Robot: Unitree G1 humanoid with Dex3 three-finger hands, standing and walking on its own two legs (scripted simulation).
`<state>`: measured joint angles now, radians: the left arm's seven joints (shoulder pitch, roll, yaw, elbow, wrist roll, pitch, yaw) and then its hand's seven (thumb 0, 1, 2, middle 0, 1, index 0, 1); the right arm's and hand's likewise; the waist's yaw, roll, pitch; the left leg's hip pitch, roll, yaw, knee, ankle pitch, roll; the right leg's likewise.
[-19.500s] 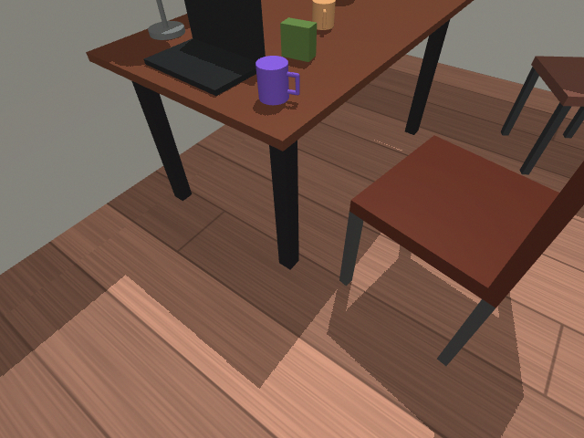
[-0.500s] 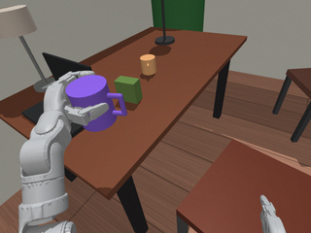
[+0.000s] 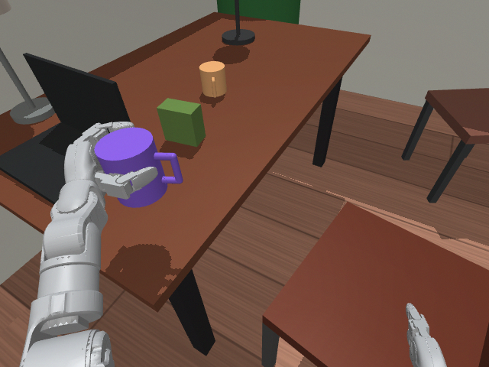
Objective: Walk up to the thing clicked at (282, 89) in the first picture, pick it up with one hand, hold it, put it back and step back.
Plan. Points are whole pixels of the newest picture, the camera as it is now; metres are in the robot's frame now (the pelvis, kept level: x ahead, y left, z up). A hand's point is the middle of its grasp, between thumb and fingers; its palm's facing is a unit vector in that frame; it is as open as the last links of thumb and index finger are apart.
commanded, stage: crouch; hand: left
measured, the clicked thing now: (144, 168) +0.41 +0.17 +0.16
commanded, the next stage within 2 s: lower in 0.56 s
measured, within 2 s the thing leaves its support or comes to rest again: rests again in 1.34 s
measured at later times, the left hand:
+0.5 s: hand (124, 165) +0.44 +0.22 +0.14, palm faces +0.22 -0.97 +0.02, open 11.7 cm
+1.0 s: hand (133, 183) +0.45 +0.22 +0.08, palm faces +0.22 -0.98 +0.01, open 11.7 cm
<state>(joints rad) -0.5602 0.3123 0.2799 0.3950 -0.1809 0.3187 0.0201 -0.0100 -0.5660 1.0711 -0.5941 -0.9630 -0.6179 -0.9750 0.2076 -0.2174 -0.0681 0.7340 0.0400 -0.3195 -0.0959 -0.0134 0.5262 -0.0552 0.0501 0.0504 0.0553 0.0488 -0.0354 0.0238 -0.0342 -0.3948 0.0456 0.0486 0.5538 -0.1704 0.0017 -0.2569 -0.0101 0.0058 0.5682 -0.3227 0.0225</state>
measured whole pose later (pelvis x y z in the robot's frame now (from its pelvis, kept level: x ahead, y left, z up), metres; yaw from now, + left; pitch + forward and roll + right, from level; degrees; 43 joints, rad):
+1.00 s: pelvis +0.01 +0.00 -0.01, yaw -1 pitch +8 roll -2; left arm -0.62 0.39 0.33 0.86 -0.16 -0.17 -0.04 -0.01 -0.58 1.08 -0.61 -0.95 -0.63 -0.97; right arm 0.20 -0.19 -0.01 0.59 0.01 -0.15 -0.05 -0.01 0.49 -0.06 0.05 0.05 0.06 0.05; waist -0.09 0.00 -0.05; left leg -0.58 0.07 0.04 0.65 -0.22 0.01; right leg -0.42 0.01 0.00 0.62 -0.34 0.03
